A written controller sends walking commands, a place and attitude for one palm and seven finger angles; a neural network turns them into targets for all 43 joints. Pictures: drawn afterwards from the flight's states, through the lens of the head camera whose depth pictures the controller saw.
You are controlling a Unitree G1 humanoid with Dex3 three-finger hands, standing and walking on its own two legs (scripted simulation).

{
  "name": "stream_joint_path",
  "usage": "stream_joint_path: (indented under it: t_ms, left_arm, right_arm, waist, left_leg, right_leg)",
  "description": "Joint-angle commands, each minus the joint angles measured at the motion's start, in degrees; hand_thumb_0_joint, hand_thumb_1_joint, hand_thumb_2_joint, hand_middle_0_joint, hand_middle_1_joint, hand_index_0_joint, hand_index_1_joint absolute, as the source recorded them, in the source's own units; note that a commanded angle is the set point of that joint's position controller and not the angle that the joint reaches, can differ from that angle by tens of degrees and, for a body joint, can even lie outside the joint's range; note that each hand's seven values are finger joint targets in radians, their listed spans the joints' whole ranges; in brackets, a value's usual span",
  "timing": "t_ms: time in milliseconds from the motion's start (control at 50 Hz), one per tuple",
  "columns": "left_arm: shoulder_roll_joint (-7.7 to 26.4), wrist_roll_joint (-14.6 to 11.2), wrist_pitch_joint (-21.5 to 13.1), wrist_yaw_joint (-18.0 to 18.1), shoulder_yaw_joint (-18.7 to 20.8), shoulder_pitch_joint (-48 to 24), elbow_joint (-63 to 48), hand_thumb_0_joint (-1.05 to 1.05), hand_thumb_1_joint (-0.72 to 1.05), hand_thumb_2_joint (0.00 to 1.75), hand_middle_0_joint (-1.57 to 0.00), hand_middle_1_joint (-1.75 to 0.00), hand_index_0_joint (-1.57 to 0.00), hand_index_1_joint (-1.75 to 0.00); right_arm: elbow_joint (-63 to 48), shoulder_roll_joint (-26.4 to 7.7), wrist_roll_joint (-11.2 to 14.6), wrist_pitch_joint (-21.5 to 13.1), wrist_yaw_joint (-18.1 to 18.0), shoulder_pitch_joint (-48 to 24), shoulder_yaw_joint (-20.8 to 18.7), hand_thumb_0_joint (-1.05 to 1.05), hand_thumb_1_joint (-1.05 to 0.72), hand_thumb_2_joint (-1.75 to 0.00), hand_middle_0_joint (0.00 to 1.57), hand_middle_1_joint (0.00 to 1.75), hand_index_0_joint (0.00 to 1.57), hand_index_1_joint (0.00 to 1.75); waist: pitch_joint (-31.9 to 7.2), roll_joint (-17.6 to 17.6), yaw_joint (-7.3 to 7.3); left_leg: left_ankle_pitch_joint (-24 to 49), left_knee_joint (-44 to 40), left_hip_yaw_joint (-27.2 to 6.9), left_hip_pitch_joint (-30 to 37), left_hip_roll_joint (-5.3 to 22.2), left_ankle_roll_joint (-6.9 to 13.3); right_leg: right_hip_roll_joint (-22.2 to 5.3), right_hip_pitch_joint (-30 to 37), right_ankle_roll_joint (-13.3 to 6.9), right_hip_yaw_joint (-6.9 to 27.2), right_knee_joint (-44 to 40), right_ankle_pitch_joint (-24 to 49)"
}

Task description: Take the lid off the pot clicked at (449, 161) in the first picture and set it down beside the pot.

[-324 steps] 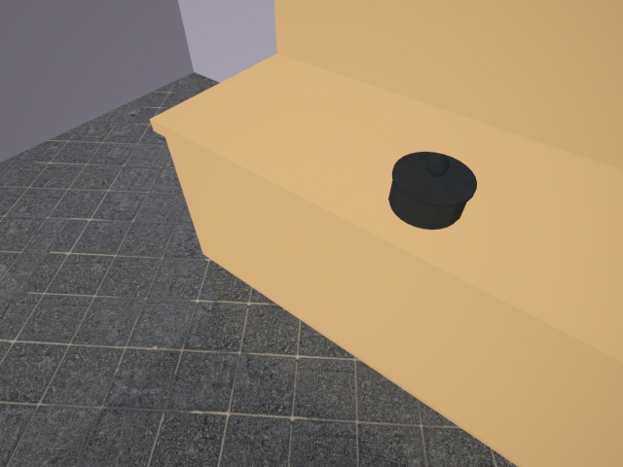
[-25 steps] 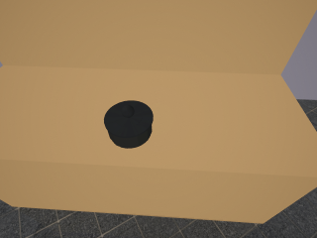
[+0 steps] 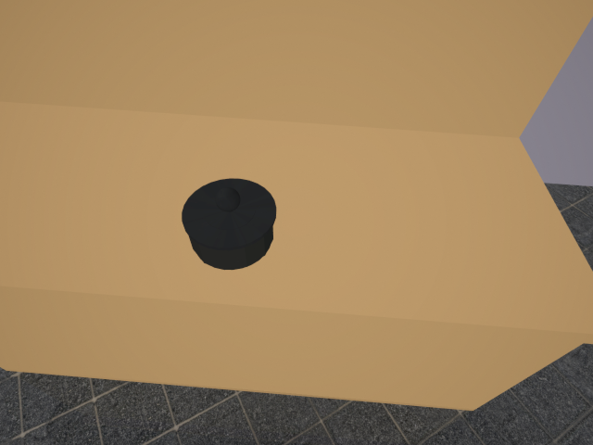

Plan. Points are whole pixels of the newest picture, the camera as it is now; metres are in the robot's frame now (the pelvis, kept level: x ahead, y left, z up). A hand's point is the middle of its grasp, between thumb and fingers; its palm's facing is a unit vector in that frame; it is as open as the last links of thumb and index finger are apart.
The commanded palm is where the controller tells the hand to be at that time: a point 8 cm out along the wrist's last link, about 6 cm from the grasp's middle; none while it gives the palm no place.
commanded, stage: look again from close up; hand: left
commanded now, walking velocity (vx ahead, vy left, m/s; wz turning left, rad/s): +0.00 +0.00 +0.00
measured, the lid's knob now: (227, 199) +0.51 +0.16 +0.00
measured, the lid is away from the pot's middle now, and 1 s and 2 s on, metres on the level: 0.00 0.00 0.00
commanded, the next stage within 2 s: lift the closed hand beside the body in 0.60 s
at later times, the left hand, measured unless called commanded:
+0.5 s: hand out of the picture -0.02 +0.16 -0.18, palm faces +0.02 -0.99 -0.15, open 7.4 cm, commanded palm none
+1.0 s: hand out of the picture +0.12 +0.19 -0.08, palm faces +0.11 -0.97 -0.24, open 5.6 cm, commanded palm +0.08 +0.25 -0.06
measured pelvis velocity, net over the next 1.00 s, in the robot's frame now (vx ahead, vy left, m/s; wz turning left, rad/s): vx -0.02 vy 0.02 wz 0.02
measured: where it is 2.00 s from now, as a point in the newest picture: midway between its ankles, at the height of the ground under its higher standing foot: outside the picture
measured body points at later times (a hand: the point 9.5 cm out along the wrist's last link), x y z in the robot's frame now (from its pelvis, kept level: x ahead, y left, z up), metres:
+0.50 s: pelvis +0.00 +0.01 +0.00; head +0.02 +0.02 +0.45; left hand -0.02 +0.21 -0.16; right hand -0.02 -0.20 -0.16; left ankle +0.00 +0.11 -0.74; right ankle -0.02 -0.11 -0.74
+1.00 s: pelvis -0.02 +0.02 +0.00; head -0.03 +0.02 +0.45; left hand +0.11 +0.24 -0.06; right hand +0.16 -0.23 -0.08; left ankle +0.00 +0.11 -0.74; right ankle -0.02 -0.11 -0.74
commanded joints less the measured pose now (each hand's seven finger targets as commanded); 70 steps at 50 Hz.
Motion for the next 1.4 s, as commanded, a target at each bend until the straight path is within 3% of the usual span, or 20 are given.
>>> stream_joint_path:
  t_ms: [0,180,660,680,700,720,740,760,780,800,840,880,900,920,960,1000,1080,1140,1260,1380]
  left_arm:
    - [5.44,-0.34,-0.83,0.11,0.74,5.06,-1.13,0.00,0.90,0.90,-0.20,-0.30,-0.20,-0.30]
    - [4.53,-0.27,-0.79,0.22,0.77,5.44,-0.87,0.00,0.90,0.90,-0.20,-0.30,-0.20,-0.30]
    - [3.71,-0.23,-0.73,0.33,0.80,6.17,-0.43,0.00,0.90,0.90,-0.20,-0.30,-0.20,-0.30]
    - [6.60,0.53,-1.47,2.15,1.32,6.50,1.64,0.00,0.90,0.90,-0.20,-0.30,-0.20,-0.30]
    - [23.33,-7.55,-9.55,4.21,6.74,-31.41,-71.85,0.00,0.90,0.90,-0.24,-0.35,-0.24,-0.35]
    - [11.92,-3.55,-5.34,6.55,-2.47,-11.33,-64.99,0.00,0.90,0.90,-0.29,-0.40,-0.29,-0.40]
    - [2.44,-2.87,1.56,7.17,-5.25,5.54,-54.04,0.00,0.90,0.90,-0.33,-0.44,-0.33,-0.44]
    - [-3.32,-2.91,3.56,6.07,-12.06,1.54,-55.75,0.00,0.90,0.90,-0.38,-0.49,-0.38,-0.49]
    - [-4.84,-1.60,3.32,5.22,-14.70,0.26,-52.95,0.00,0.90,0.90,-0.42,-0.54,-0.42,-0.54]
    - [-6.64,-0.15,3.69,4.98,-14.64,5.55,-40.59,0.00,0.90,0.90,-0.46,-0.59,-0.46,-0.59]
    - [0.94,0.77,2.24,4.29,-5.81,8.17,-37.23,0.00,0.90,0.90,-0.55,-0.68,-0.55,-0.68]
    - [8.78,0.37,-0.06,3.48,2.53,15.55,-50.18,0.00,0.90,0.90,-0.64,-0.78,-0.64,-0.78]
    - [11.75,-0.04,-0.35,3.44,5.99,19.11,-53.63,0.00,0.90,0.90,-0.68,-0.83,-0.68,-0.83]
    - [10.01,-0.23,-0.33,2.98,5.17,20.81,-55.27,0.00,0.90,0.90,-0.73,-0.88,-0.73,-0.88]
    - [7.27,-0.35,-0.67,2.09,3.18,18.57,-54.68,0.00,0.90,0.90,-0.82,-0.97,-0.82,-0.97]
    - [8.45,-0.53,-1.68,1.72,4.92,14.89,-53.69,0.00,0.90,0.90,-0.90,-1.07,-0.90,-1.07]
    - [10.51,-1.57,-3.47,1.95,5.78,8.43,-66.54,0.00,0.90,0.90,-1.08,-1.26,-1.08,-1.26]
    - [9.08,-1.66,-2.20,2.29,4.34,6.87,-64.35,0.00,0.90,0.90,-1.21,-1.40,-1.21,-1.40]
    - [12.13,-1.54,-1.33,2.66,7.38,8.84,-65.56,0.00,0.90,0.90,-1.30,-1.50,-1.30,-1.50]
    - [13.88,-0.80,-0.48,2.95,9.76,10.52,-62.29,0.00,0.90,0.90,-1.30,-1.50,-1.30,-1.50]
  right_arm:
    - [-0.79,-4.30,0.03,-0.86,-0.29,4.31,-0.87,0.00,-0.90,-0.90,0.20,0.30,0.20,0.30]
    - [-0.03,-4.10,0.06,-1.19,-0.45,4.79,-0.84,0.00,-0.90,-0.90,0.20,0.30,0.20,0.30]
    - [0.59,-3.87,0.15,-1.43,-0.52,5.57,-0.87,0.00,-0.90,-0.90,0.20,0.30,0.20,0.30]
    - [-4.06,-7.89,0.30,-1.11,-0.03,-1.76,-1.11,0.00,-0.90,-0.90,0.20,0.30,0.20,0.30]
    - [-22.24,-18.42,2.04,-9.72,-0.84,-4.99,-3.22,0.00,-0.90,-0.90,0.20,0.30,0.20,0.30]
    - [-21.97,-11.38,4.63,-14.75,-2.83,-6.73,-0.47,0.00,-0.90,-0.90,0.20,0.30,0.20,0.30]
    - [-20.46,-11.16,5.15,-16.07,-2.58,-6.84,-0.45,0.00,-0.90,-0.90,0.20,0.30,0.20,0.30]
    - [-22.07,-11.94,4.75,-17.15,-2.04,-6.13,0.58,0.00,-0.90,-0.90,0.20,0.30,0.20,0.30]
    - [-23.02,-13.37,3.76,-18.11,-1.73,-6.95,0.71,0.00,-0.90,-0.90,0.20,0.30,0.20,0.30]
    - [-23.08,-13.54,2.65,-17.34,-1.30,-8.22,0.35,0.00,-0.90,-0.90,0.20,0.30,0.20,0.30]
    - [-24.92,-14.90,1.42,-14.62,-0.06,-7.95,-1.85,0.00,-0.90,-0.90,0.20,0.30,0.20,0.30]
    - [-30.09,-14.76,1.00,-14.14,0.21,-10.45,-2.60,0.00,-0.90,-0.90,0.20,0.30,0.20,0.30]
    - [-31.70,-14.51,1.17,-13.66,0.14,-11.11,-2.66,0.00,-0.90,-0.90,0.20,0.30,0.20,0.30]
    - [-33.66,-13.87,1.28,-12.89,0.18,-11.87,-2.42,0.00,-0.90,-0.90,0.20,0.30,0.20,0.30]
    - [-36.53,-13.50,1.61,-10.90,-0.03,-13.15,-2.67,0.00,-0.90,-0.90,0.20,0.30,0.20,0.30]
    - [-38.09,-13.78,2.03,-8.69,-0.54,-12.68,-2.90,0.00,-0.90,-0.90,0.20,0.30,0.20,0.30]
    - [-41.90,-12.57,1.87,-7.79,-2.28,-12.46,-2.25,0.00,-0.90,-0.90,0.20,0.30,0.20,0.30]
    - [-42.08,-12.58,1.44,-6.94,-3.17,-11.99,-1.57,0.00,-0.90,-0.90,0.20,0.30,0.20,0.30]
    - [-41.72,-12.78,0.88,-6.95,-3.89,-12.32,-0.87,0.00,-0.90,-0.90,0.20,0.30,0.20,0.30]
    - [-39.75,-13.25,0.70,-7.51,-3.95,-12.97,-0.90,0.00,-0.90,-0.90,0.20,0.30,0.20,0.30]
  waist:
    - [2.35,-0.64,0.11]
    - [1.71,2.19,0.03]
    - [1.76,1.50,0.12]
    - [3.35,3.77,1.05]
    - [-18.35,16.84,0.06]
    - [-22.16,17.94,2.08]
    - [-16.09,11.74,1.15]
    - [-9.67,4.58,-0.28]
    - [-4.67,-0.41,-1.70]
    - [2.71,-9.04,-2.26]
    - [4.17,-12.73,0.55]
    - [-4.59,-8.10,3.86]
    - [-7.51,-2.00,4.97]
    - [-6.38,0.19,4.45]
    - [0.31,-1.21,2.08]
    - [3.23,-1.64,0.95]
    - [-5.77,7.44,1.16]
    - [-4.19,3.78,-0.08]
    - [-7.19,5.38,1.39]
    - [-6.89,1.34,1.83]
  left_leg:
    - [6.39,-4.49,-5.01,0.50,4.99,1.65]
    - [8.78,-4.84,-5.29,1.23,5.38,1.84]
    - [8.06,-5.86,-5.83,1.09,5.58,2.37]
    - [12.89,3.98,-4.40,-3.17,5.61,0.12]
    - [14.66,-0.40,-7.18,8.17,-0.15,-1.46]
    - [17.85,-2.19,-5.03,9.80,0.64,-3.07]
    - [17.79,-4.41,-6.18,7.65,0.95,-2.67]
    - [12.46,-5.18,-6.44,5.57,1.00,-1.12]
    - [8.50,-4.70,-6.78,4.05,0.61,0.17]
    - [5.10,-4.15,-8.02,-1.44,0.94,0.83]
    - [0.34,-3.66,-8.07,-6.77,0.96,0.60]
    - [1.68,-3.87,-6.66,-4.68,0.66,0.07]
    - [3.63,-3.74,-6.01,-3.63,0.51,-0.43]
    - [4.57,-3.47,-5.27,-3.44,0.22,-0.55]
    - [2.05,-2.43,-4.42,-5.99,0.22,-0.25]
    - [-2.22,-1.53,-3.95,-7.73,-0.12,-0.17]
    - [0.21,-0.92,-3.49,-1.88,-0.55,0.22]
    - [0.70,-0.14,-3.96,-1.87,-0.53,0.54]
    - [5.32,0.14,-4.46,0.07,-0.60,0.73]
    - [7.19,0.27,-5.06,-0.82,-0.31,0.96]
  right_leg:
    - [-6.10,-2.82,-2.00,6.05,-6.72,9.17]
    - [-5.96,-2.44,-1.96,5.89,-6.13,10.19]
    - [-5.97,-2.09,-1.64,5.61,-6.42,9.28]
    - [-7.73,-3.00,-0.92,7.14,-6.73,21.60]
    - [-5.00,3.54,-1.72,5.80,-2.90,23.33]
    - [-3.82,4.48,-3.46,4.03,-0.84,17.14]
    - [-2.66,2.76,-2.30,0.31,-1.91,12.13]
    - [-1.79,0.72,-0.93,-1.69,-2.81,9.26]
    - [-1.10,-2.90,-0.48,-2.15,-3.65,7.66]
    - [-0.48,-6.91,-0.29,-2.95,-4.10,5.11]
    - [-0.64,-9.29,-0.03,-2.75,-3.33,0.38]
    - [-1.35,-3.87,-0.34,-1.56,-2.86,0.21]
    - [-1.64,-1.10,-0.78,-1.05,-2.16,1.74]
    - [-1.55,-1.55,-0.86,-1.04,-1.75,2.95]
    - [-1.45,-6.01,-0.59,-0.80,-1.99,1.92]
    - [-1.27,-8.56,-0.57,-0.52,-3.07,-0.83]
    - [-1.33,-5.34,-1.00,0.97,-2.66,1.65]
    - [-1.05,-6.61,-0.60,0.41,-3.07,2.18]
    - [-1.24,-3.94,-0.81,0.05,-2.64,5.69]
    - [-1.37,-4.14,-0.40,-0.81,-1.89,6.41]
